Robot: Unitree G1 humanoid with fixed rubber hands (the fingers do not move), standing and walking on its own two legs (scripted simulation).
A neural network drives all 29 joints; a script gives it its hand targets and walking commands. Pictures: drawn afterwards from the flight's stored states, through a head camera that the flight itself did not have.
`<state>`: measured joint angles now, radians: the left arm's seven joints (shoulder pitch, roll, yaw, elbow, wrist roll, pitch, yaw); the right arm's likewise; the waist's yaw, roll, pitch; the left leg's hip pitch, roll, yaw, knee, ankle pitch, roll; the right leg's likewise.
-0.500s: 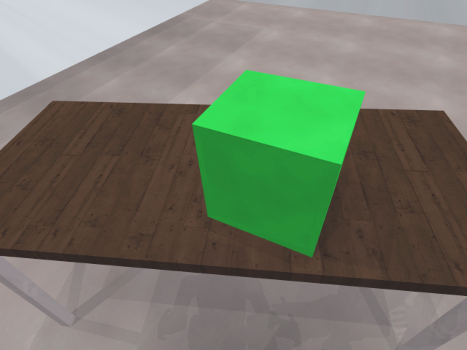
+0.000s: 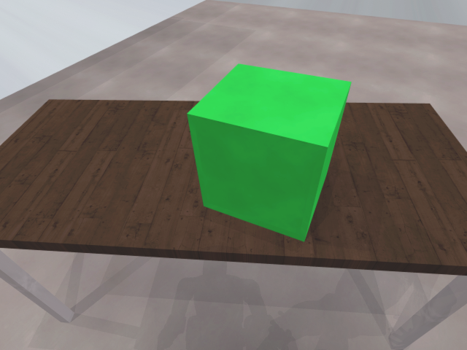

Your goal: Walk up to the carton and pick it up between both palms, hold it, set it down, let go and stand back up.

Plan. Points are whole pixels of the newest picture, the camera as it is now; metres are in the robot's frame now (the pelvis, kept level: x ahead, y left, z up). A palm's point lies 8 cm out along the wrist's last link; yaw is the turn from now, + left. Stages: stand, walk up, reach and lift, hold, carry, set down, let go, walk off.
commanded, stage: stand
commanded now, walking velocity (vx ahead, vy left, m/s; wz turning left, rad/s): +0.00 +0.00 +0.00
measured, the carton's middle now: (270, 150) +0.52 -0.04 +0.06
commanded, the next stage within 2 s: none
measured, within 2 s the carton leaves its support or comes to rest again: neither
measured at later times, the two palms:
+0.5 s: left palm out of the picture -0.01 +0.25 -0.13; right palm out of the picture -0.02 -0.24 -0.15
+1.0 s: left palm out of the picture +0.02 +0.24 -0.13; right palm out of the picture +0.01 -0.23 -0.14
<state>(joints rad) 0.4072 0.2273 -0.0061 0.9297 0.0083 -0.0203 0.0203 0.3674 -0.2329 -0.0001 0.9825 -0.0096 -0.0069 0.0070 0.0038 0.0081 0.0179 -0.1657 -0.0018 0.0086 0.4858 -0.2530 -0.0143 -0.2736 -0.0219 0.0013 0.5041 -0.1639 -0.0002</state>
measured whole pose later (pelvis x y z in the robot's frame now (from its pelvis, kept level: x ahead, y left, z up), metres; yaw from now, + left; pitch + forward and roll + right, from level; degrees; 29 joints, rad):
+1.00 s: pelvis +0.02 +0.00 +0.00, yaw +0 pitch -2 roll +1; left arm 0.35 0.20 -0.01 0.98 0.00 -0.01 0.03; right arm 0.35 -0.20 0.00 1.02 0.00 -0.01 -0.02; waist 0.00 0.01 0.02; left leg -0.17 0.00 0.00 0.48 -0.28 -0.02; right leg -0.28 -0.01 0.02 0.50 -0.19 0.00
